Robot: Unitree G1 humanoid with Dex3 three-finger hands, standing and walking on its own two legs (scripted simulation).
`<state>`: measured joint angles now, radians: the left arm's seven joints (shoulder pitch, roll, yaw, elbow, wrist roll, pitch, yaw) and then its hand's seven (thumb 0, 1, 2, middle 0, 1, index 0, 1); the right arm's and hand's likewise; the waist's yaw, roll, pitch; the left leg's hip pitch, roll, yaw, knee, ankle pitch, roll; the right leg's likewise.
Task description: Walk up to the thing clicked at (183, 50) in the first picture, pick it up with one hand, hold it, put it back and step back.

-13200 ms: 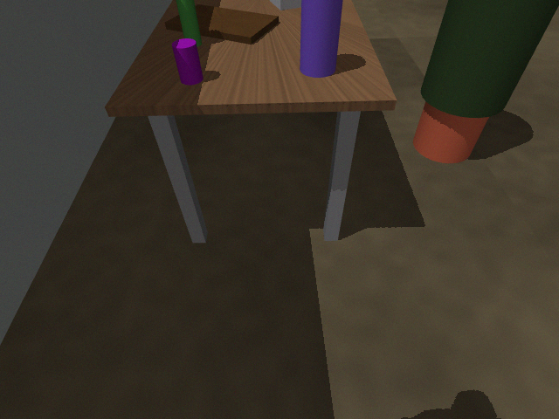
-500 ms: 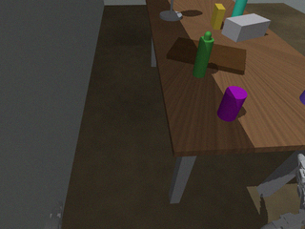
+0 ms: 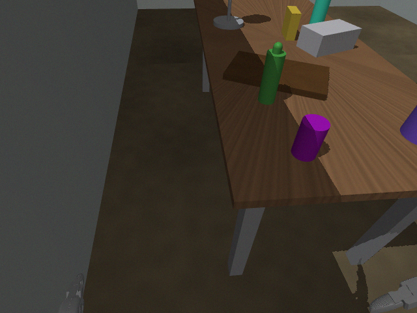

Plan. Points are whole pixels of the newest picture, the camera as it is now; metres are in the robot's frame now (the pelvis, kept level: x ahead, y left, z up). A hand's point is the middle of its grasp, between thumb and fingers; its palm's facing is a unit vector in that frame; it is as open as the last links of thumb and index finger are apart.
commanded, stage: rise first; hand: right
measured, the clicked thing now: (309, 138) +0.53 -0.27 +0.04
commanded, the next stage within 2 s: go down in 0.44 s
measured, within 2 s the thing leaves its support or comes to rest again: neither
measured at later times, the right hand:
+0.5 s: hand out of the picture +0.19 -0.28 +0.13, palm faces +0.42 +0.79 -0.44, open 17.6 cm
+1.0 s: hand out of the picture +0.24 -0.33 +0.14, palm faces +0.42 +0.86 -0.31, open 17.1 cm
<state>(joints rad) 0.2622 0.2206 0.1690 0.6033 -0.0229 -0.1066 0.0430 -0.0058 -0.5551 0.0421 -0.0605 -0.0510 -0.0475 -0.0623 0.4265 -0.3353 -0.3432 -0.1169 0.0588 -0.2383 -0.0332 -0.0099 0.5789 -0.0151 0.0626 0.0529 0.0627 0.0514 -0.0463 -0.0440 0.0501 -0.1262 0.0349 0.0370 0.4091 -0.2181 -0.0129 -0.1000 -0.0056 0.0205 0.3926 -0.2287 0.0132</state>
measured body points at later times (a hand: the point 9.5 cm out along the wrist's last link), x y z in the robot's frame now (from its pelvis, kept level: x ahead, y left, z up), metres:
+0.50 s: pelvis +0.00 +0.00 +0.00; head +0.00 +0.02 +0.45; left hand +0.16 +0.27 -0.09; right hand +0.16 -0.32 +0.16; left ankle +0.01 +0.13 -0.74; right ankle -0.01 -0.13 -0.74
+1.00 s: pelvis +0.00 +0.00 +0.00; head +0.00 +0.01 +0.45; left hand +0.17 +0.27 -0.09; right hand +0.21 -0.37 +0.16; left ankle +0.01 +0.13 -0.74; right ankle -0.01 -0.13 -0.74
